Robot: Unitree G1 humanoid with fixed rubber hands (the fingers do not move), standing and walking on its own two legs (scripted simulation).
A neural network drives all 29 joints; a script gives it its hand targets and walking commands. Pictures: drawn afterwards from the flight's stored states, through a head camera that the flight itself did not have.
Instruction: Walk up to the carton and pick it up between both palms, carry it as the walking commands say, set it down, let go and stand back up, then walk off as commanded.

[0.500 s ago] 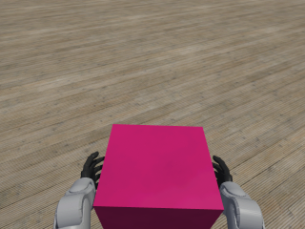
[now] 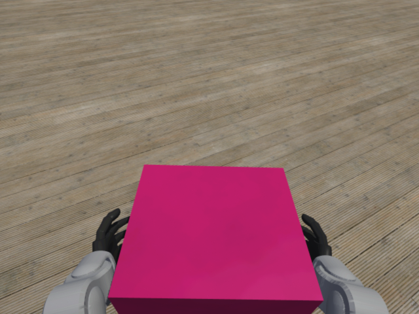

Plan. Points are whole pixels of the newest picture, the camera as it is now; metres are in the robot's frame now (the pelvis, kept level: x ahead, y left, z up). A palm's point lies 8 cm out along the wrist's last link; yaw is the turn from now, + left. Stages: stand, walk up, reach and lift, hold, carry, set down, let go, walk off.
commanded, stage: carry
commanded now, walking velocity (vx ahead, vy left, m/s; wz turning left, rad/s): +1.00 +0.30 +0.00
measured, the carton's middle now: (211, 264) +0.24 +0.01 +0.01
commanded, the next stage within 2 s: none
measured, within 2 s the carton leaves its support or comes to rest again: neither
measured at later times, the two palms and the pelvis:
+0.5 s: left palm (98, 155) +0.46 +0.28 +0.06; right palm (242, 165) +0.45 -0.06 +0.06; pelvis +0.23 +0.11 -0.02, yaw -3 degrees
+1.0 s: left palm (102, 85) +0.75 +0.35 +0.08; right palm (211, 89) +0.77 +0.02 +0.07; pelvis +0.52 +0.17 -0.01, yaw +0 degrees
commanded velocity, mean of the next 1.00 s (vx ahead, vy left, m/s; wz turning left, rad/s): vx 0.66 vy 0.20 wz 0.00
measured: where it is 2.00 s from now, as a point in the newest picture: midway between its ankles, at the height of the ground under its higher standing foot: (165, 240)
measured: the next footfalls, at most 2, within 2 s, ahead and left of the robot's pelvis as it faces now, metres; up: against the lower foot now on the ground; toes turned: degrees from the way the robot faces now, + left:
right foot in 0.20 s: +0.10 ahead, -0.11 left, +0.00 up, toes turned -10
left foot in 0.46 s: +0.34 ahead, +0.23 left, +0.00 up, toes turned +8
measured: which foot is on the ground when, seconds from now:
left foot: down 0.00-0.20, up 0.22-0.44, down 0.46-0.86, up 0.88-1.00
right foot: up 0.00-0.18, down 0.20-0.48, up 0.50-0.86, down 0.88-1.00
